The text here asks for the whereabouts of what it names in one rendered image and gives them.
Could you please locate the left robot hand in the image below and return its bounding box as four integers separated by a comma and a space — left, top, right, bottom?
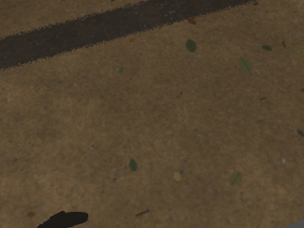
37, 211, 88, 228

